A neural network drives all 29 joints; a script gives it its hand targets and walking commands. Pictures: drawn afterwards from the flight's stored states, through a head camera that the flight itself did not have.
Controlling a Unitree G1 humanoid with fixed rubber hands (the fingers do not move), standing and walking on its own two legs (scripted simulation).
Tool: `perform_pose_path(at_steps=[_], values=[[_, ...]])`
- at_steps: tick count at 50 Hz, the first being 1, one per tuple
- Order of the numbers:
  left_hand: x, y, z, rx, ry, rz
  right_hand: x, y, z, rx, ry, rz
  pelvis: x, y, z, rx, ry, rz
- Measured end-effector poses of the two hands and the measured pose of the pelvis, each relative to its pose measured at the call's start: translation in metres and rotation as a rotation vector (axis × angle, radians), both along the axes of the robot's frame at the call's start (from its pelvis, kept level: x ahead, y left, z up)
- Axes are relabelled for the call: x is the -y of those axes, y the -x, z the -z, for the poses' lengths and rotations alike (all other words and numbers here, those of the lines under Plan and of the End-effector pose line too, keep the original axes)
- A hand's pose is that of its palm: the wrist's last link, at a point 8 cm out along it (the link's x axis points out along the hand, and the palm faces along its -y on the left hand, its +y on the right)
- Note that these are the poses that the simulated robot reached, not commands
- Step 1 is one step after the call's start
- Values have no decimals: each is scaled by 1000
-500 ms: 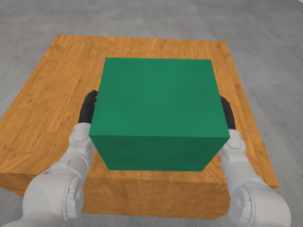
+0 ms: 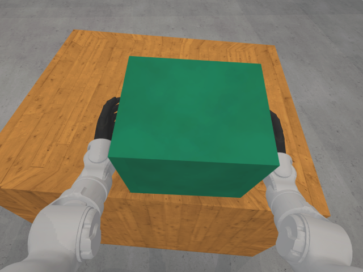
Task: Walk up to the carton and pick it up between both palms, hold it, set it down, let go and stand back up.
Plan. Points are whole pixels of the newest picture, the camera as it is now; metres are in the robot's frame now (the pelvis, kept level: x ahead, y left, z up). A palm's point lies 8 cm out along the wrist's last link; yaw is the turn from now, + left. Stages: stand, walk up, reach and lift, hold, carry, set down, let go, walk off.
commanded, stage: reach and lift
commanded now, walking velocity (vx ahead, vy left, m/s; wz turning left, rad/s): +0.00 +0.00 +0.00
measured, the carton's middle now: (190, 133) +0.44 -0.05 +0.04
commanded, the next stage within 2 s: none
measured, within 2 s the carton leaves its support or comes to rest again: neither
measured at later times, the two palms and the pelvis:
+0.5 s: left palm (104, 133) +0.43 +0.14 +0.07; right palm (273, 147) +0.38 -0.24 +0.05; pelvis +0.01 +0.00 +0.00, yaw +0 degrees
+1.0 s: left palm (70, 101) +0.41 +0.17 +0.19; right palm (287, 116) +0.37 -0.21 +0.17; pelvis +0.01 +0.01 +0.01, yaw +0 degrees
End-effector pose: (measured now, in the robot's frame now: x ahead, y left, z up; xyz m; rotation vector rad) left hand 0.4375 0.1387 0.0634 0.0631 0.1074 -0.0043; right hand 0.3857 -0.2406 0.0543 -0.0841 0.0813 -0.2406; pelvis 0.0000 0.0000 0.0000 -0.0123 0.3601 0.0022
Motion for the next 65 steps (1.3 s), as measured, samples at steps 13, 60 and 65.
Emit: perform_pose_path(at_steps=[13,60,65], values=[[2,-2,0,-42,-12,-4,2,-3,3,-43,-2,-4,6,-4,0,-6,-2,-2],[-28,48,-112,-75,11,-45,-27,36,-95,-75,-93,-27,-13,-1,-13,412,0,16],[-26,58,-106,-96,1,-54,-26,44,-79,-93,-119,-35,-12,4,-12,402,0,20]])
